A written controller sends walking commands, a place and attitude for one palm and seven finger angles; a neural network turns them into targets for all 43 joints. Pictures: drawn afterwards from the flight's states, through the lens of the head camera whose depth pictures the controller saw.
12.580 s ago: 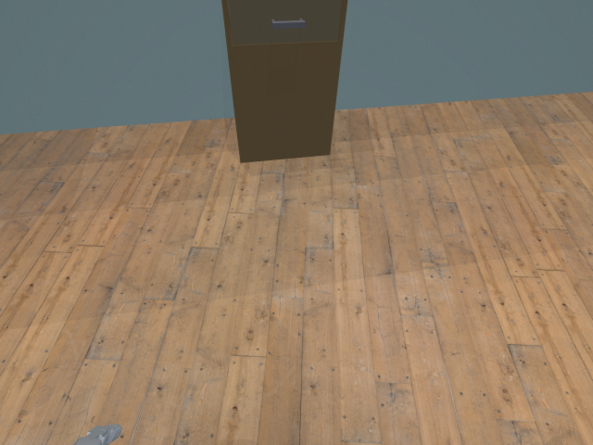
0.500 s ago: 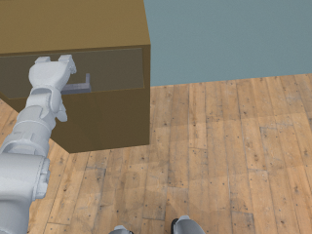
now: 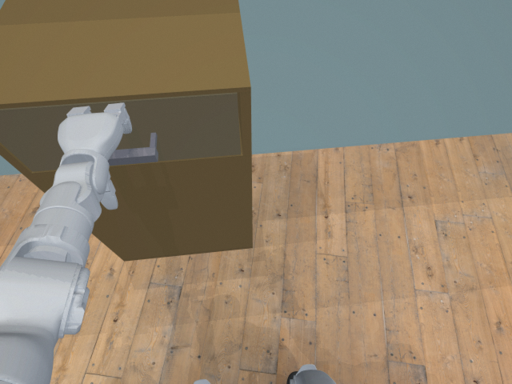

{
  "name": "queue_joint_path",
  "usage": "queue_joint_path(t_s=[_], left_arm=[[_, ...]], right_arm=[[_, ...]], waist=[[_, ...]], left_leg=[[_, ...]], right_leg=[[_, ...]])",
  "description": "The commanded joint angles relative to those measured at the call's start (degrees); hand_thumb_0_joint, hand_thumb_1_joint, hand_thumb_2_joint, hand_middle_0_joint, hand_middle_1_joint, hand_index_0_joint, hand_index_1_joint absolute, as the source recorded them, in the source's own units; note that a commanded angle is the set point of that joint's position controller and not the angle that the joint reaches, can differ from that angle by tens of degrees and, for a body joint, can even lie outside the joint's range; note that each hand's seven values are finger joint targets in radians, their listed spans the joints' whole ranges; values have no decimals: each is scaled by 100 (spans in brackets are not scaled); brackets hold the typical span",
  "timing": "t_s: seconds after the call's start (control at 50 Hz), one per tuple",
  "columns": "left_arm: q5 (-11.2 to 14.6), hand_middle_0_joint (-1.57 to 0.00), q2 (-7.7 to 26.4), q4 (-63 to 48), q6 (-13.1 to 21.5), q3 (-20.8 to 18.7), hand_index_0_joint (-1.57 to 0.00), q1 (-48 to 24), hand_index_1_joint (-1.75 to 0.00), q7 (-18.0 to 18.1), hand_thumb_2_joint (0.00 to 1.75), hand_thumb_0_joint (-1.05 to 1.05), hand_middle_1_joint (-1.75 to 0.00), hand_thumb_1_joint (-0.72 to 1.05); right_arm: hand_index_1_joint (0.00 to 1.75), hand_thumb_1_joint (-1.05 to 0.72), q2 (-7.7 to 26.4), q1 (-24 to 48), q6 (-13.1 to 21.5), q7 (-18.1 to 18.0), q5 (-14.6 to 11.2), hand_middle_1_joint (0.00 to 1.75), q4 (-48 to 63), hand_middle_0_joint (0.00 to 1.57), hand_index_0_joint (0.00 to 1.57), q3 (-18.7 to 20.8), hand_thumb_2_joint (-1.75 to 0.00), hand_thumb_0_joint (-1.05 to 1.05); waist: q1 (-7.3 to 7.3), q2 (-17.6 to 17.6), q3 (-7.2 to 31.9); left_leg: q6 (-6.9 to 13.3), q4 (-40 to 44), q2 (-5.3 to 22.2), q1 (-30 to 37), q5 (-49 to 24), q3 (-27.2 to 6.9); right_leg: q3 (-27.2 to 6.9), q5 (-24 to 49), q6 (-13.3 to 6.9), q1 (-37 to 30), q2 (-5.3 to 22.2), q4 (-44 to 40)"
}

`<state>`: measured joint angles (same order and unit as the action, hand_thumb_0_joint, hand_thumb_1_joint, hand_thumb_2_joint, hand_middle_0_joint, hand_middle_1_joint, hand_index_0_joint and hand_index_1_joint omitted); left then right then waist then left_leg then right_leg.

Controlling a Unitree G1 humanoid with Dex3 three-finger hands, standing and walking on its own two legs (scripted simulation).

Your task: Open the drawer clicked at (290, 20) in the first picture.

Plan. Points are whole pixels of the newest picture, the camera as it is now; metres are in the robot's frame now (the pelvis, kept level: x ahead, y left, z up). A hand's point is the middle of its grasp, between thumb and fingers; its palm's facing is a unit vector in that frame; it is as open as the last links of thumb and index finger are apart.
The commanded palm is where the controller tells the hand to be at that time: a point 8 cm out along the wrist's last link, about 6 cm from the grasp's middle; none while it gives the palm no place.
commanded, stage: move the hooked fingers above the handle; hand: left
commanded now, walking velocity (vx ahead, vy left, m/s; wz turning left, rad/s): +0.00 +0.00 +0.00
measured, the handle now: (122, 148) +0.55 +0.23 -0.03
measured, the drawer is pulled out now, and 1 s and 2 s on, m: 0.00 0.00 0.00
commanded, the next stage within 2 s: none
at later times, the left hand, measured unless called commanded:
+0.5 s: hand (113, 153) +0.50 +0.22 +0.03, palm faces -0.14 -0.01 -0.99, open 13.8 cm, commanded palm +0.49 +0.23 +0.08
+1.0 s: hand (109, 155) +0.49 +0.22 +0.04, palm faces -0.10 -0.03 -0.99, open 13.8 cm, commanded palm +0.48 +0.22 +0.09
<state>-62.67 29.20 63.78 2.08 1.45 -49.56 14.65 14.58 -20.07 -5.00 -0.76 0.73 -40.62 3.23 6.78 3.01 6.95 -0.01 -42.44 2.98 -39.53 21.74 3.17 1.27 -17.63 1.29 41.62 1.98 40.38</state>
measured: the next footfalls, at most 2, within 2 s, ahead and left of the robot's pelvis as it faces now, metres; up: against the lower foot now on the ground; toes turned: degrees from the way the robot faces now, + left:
none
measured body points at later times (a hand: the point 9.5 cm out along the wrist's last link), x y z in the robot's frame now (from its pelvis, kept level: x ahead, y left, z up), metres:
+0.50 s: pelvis +0.00 +0.00 +0.00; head +0.11 -0.01 +0.43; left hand +0.50 +0.22 +0.08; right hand -0.01 -0.28 -0.13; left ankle -0.03 +0.12 -0.71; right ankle +0.01 -0.14 -0.71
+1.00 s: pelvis +0.00 +0.01 +0.00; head +0.10 +0.01 +0.44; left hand +0.48 +0.22 +0.09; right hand +0.02 -0.27 -0.13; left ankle -0.03 +0.12 -0.71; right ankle +0.01 -0.14 -0.71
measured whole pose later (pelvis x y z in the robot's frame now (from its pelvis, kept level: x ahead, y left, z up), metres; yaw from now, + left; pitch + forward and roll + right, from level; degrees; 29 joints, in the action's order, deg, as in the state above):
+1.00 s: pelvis +0.00 +0.01 +0.00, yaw +1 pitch +19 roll -1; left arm -61.6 28.1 60.9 5.4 4.8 -50.1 13.3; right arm 14.6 -20.1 -4.2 -1.3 1.0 -42.5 3.9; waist 6.4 1.9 7.2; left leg 0.3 -43.3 2.4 -39.6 22.2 1.7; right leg 2.5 -17.9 1.7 40.5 2.5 40.0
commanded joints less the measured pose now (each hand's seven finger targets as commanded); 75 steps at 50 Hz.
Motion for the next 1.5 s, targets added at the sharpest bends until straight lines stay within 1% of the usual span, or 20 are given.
queue_joint_path(t_s=[0.0,0.08,0.2,0.3,0.34,0.42,0.52,0.54,0.62,0.68,0.76,0.82,0.9,1.04,1.12,1.24,1.3,1.34,1.4,1.48], left_arm=[[36,-30,1096,-1500,529,-90,-30,-2594,-120,158,30,0,-120,-50],[-60,-30,1324,-1246,611,-268,-30,-2675,-120,443,30,0,-120,-50],[-211,-30,2118,-1036,234,-778,-30,-2998,-120,901,30,0,-120,-50],[-115,-30,1884,-755,-97,-489,-30,-2909,-120,600,30,0,-120,-50],[-21,-30,1456,-846,-49,-163,-30,-2878,-120,338,30,0,-120,-50],[84,-30,1036,-848,225,118,-30,-2743,-120,14,30,0,-120,-50],[-23,-30,1776,-1201,672,-544,-30,-2719,-120,240,30,0,-120,-50],[-73,-30,1996,-1251,703,-793,-30,-2534,-120,356,30,0,-120,-50],[-172,-30,2295,-1307,486,-1114,-30,-2272,-120,818,30,0,-120,-50],[-211,-30,2180,-1131,113,-1012,-30,-2103,-120,935,30,0,-120,-50],[-121,-30,1752,-1259,-105,-603,-30,-2454,-120,757,30,0,-120,-50],[71,-30,973,-1580,65,85,-30,-2949,-120,382,30,0,-120,-50],[182,-30,793,-1672,402,286,-30,-3063,-120,47,30,0,-120,-50],[-107,-30,1543,-861,370,-531,-30,-2428,-120,583,30,0,-120,-50],[-235,-30,1999,-807,-52,-839,-30,-2174,-120,832,30,0,-120,-50],[-75,-30,1488,-1531,9,-393,-30,-2757,-120,545,30,0,-120,-50],[84,-30,1241,-1889,338,-93,-30,-3315,-120,343,30,0,-120,-50],[50,-30,1541,-1743,480,-339,-30,-3127,-120,327,30,0,-120,-50],[-16,-30,1411,-1400,514,-283,-30,-2986,-120,433,30,0,-120,-50],[-97,-30,1624,-482,85,-484,-30,-2325,-120,587,30,0,-120,-50]], right_arm=[[30,-90,948,-872,113,-174,52,30,283,20,20,401,-90,0],[30,-90,961,-849,143,-158,52,30,190,20,20,363,-90,0],[30,-90,1026,-798,179,-95,115,30,170,20,20,310,-90,0],[30,-90,1070,-891,164,-93,81,30,176,20,20,334,-90,0],[30,-90,1045,-986,173,-113,54,30,169,20,20,388,-90,0],[30,-90,1024,-1028,150,-174,32,30,125,20,20,381,-90,0],[30,-90,1025,-959,141,-192,98,30,153,20,20,334,-90,0],[30,-90,1021,-949,137,-169,115,30,148,20,20,329,-90,0],[30,-90,1031,-838,105,-50,188,30,189,20,20,310,-90,0],[30,-90,1052,-809,81,14,150,30,199,20,20,327,-90,0],[30,-90,1057,-879,77,-9,92,30,170,20,20,402,-90,0],[30,-90,1026,-974,118,-71,59,30,99,20,20,474,-90,0],[30,-90,1010,-976,130,-183,51,30,45,20,20,445,-90,0],[30,-90,984,-800,123,-63,114,30,128,20,20,284,-90,0],[30,-90,1038,-706,90,2,136,30,298,20,20,261,-90,0],[30,-90,1029,-868,133,-69,75,30,298,20,20,420,-90,0],[30,-90,1007,-942,183,-185,89,30,170,20,20,448,-90,0],[30,-90,1029,-992,189,-226,78,30,71,20,20,435,-90,0],[30,-90,982,-954,196,-203,80,30,-3,20,20,378,-90,0],[30,-90,1017,-883,155,-100,71,30,36,20,20,272,-90,0]], waist=[[190,-102,2395],[221,-4,1893],[106,266,2597],[195,225,2999],[271,160,3055],[342,-99,2454],[120,181,2308],[-22,236,2428],[-160,342,2746],[-169,208,2697],[45,67,3083],[331,157,2888],[400,160,2397],[0,412,1884],[-193,228,2566],[123,92,3200],[384,1,3055],[287,4,2773],[238,274,2331],[72,64,1936]], left_leg=[[250,244,-356,1423,-2322,-122],[221,230,-386,1074,-1888,-161],[225,68,-478,776,-2021,-99],[222,36,-436,1028,-2346,-62],[231,32,-395,1291,-2513,-73],[245,140,-364,1225,-2296,-126],[235,148,-385,991,-2203,-139],[217,104,-379,977,-2388,-162],[181,-46,-381,873,-2861,-112],[152,-23,-365,854,-2862,-81],[178,29,-323,1327,-2938,-112],[185,100,-257,1894,-2975,-230],[184,190,-270,2023,-2726,-326],[124,146,-352,1096,-2393,-240],[140,64,-389,857,-2631,-109],[200,42,-309,1576,-2805,-160],[254,62,-326,1706,-2572,-189],[248,115,-350,1570,-2393,-225],[212,155,-377,1380,-2291,-214],[186,212,-387,807,-2102,-123]], right_leg=[[34,1893,-242,-1405,-405,-318],[73,1470,-266,-1013,-403,-273],[34,1742,-259,-1359,-375,-33],[21,2168,-219,-1595,-392,-68],[18,2271,-203,-1539,-416,-154],[45,1976,-198,-1277,-429,-285],[28,1813,-262,-1229,-409,-142],[54,1881,-289,-1260,-411,-22],[97,2235,-272,-1385,-406,190],[150,2228,-258,-1387,-413,168],[114,2300,-215,-1523,-422,4],[121,2046,-192,-1171,-440,-240],[138,1675,-235,-858,-449,-369],[206,1453,-343,-738,-433,-50],[157,1992,-300,-1363,-401,132],[76,2179,-214,-1508,-435,-88],[17,2080,-187,-1411,-423,-252],[32,1902,-209,-1306,-433,-255],[79,1690,-270,-1058,-431,-254],[127,1674,-277,-1114,-419,-156]])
